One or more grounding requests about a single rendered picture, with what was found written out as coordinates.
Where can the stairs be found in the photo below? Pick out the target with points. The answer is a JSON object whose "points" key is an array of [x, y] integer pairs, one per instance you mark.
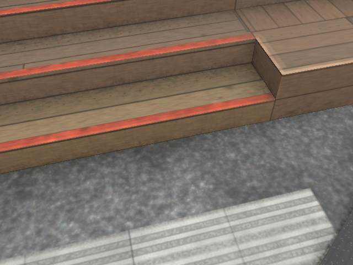
{"points": [[80, 78]]}

